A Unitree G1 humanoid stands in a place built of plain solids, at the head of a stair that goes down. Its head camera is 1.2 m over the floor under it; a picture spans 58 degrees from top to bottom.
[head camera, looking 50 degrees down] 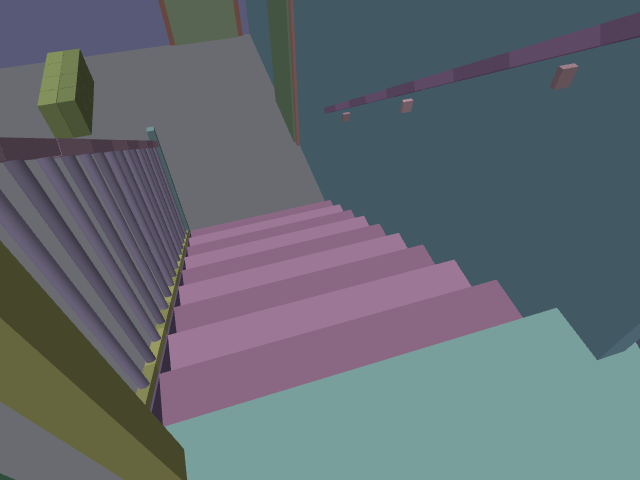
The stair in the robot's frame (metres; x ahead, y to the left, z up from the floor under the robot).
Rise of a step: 0.18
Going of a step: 0.25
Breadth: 1.28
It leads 17 degrees to the left of straight ahead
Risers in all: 10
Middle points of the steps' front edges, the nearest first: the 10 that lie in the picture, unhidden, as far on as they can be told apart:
0.53 -0.15 0.00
0.77 -0.08 -0.18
1.00 0.00 -0.36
1.24 0.07 -0.54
1.47 0.14 -0.71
1.71 0.22 -0.89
1.95 0.29 -1.07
2.18 0.36 -1.25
2.42 0.44 -1.43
2.65 0.51 -1.61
